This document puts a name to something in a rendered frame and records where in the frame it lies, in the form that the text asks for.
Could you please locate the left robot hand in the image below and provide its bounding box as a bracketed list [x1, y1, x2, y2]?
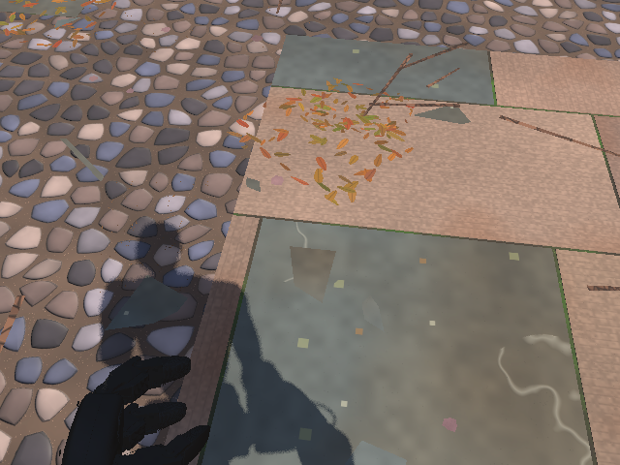
[59, 356, 210, 465]

